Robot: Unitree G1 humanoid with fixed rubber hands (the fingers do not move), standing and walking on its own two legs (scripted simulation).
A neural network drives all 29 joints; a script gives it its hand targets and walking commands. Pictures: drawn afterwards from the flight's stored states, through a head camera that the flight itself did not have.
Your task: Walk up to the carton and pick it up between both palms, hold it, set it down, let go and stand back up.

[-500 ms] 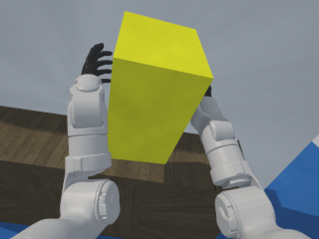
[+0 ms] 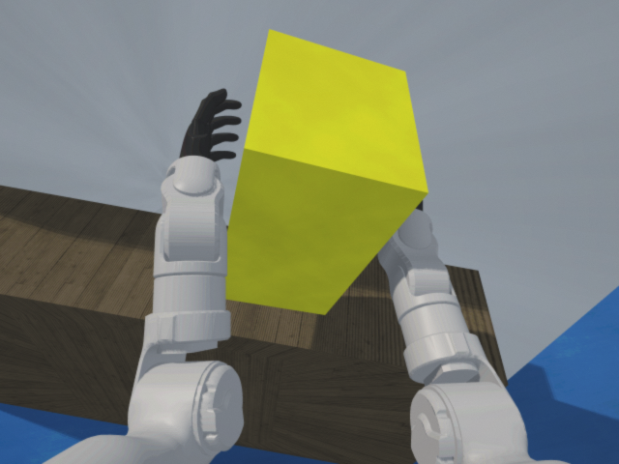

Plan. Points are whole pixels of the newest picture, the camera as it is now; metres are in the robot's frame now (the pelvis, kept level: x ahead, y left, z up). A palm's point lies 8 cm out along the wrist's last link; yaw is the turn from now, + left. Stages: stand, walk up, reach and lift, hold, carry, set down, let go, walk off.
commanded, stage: set down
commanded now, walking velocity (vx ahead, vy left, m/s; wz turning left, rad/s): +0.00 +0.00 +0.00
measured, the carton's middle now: (301, 194) +0.38 +0.01 +0.17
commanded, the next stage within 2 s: none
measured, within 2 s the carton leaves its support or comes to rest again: neither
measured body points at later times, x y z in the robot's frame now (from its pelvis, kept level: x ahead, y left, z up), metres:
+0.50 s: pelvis +0.01 +0.00 +0.00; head +0.00 +0.04 +0.45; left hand +0.40 +0.12 +0.18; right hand +0.39 -0.13 +0.15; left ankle +0.03 +0.12 -0.75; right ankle +0.01 -0.11 -0.75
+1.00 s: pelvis +0.01 -0.01 +0.00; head +0.02 +0.02 +0.45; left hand +0.41 +0.11 +0.14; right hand +0.40 -0.15 +0.12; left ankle +0.03 +0.12 -0.75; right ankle +0.01 -0.11 -0.75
